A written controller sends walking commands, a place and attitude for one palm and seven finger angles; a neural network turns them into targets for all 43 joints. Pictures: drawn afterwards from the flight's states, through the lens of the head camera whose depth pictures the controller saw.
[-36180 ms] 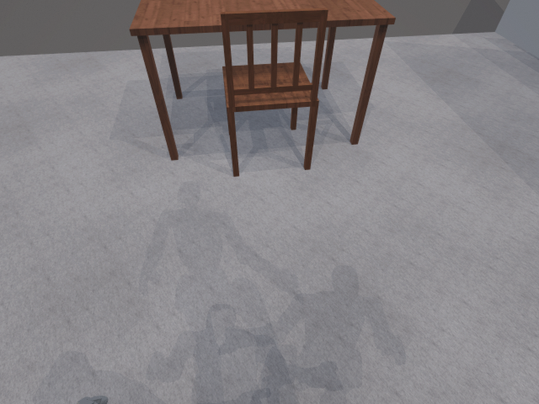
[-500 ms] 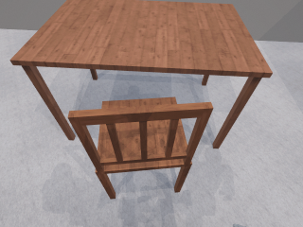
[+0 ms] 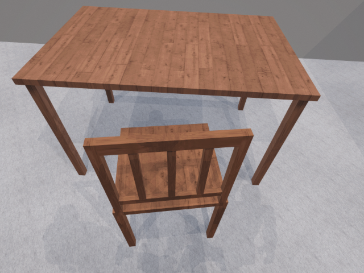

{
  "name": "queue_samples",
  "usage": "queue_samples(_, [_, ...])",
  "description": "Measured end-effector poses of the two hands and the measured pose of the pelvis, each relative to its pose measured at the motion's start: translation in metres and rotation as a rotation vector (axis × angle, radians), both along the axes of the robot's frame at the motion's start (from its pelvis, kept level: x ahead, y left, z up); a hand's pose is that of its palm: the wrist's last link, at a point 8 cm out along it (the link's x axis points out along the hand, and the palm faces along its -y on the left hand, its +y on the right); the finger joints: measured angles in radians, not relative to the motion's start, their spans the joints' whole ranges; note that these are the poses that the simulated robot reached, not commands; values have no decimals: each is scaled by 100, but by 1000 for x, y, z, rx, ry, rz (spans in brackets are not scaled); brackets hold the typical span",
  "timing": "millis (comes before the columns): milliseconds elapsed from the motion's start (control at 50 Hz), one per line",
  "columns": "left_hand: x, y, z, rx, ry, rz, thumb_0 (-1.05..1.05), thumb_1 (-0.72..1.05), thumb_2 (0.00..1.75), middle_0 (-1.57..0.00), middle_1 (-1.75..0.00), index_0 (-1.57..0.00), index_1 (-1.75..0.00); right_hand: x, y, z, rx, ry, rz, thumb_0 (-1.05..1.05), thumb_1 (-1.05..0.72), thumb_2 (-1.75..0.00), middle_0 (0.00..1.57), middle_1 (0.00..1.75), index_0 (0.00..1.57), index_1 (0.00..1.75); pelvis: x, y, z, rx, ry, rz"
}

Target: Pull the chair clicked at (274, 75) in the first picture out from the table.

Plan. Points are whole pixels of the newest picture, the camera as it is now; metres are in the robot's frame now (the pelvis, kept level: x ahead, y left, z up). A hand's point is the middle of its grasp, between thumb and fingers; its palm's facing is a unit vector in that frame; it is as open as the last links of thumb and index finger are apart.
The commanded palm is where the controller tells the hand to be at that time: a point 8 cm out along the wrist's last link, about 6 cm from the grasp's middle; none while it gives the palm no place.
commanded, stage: look again from close up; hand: left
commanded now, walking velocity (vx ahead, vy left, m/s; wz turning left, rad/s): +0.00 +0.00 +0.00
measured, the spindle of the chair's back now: (171, 174) +0.42 +0.06 -0.12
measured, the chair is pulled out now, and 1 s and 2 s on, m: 0.18 0.18 0.18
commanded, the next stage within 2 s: none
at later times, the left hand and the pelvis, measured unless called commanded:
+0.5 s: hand out of the picture -0.02 +0.18 -0.18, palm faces +0.01 -0.98 -0.20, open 7.4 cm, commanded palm none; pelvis -0.01 +0.00 +0.00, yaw +0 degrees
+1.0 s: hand out of the picture -0.04 +0.17 -0.18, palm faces +0.02 -0.98 -0.19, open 7.4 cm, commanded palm none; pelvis -0.02 +0.00 +0.00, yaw -1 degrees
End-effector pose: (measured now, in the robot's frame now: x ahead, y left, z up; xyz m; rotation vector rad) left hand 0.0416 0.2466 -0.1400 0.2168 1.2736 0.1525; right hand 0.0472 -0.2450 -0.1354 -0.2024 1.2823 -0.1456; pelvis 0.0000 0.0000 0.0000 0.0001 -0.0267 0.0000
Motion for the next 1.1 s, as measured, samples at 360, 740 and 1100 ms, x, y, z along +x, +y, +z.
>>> queue_samples(360, [-46, -16, -8, -42, 88, 38, 0, 90, 89, -20, -30, -20, -30, -46, 21, -7, 38, 82, -57, 0, -91, -90, 20, 29, 20, 29, -6, 2, 0, -1, -12, -5])
queue_samples(740, [-78, -21, -9, -55, 129, 56, 0, 90, 89, -20, -30, -20, -30, -73, 33, -10, 59, 110, -81, 0, -91, -90, 20, 29, 19, 29, -17, 5, 0, 1, -14, -8])
queue_samples(1100, [-83, -29, -8, -58, 129, 57, 0, 90, 89, -20, -30, -20, -30, -86, 36, -12, 78, 124, -96, 0, -91, -90, 20, 29, 19, 29, -23, 1, 0, 5, -8, -12])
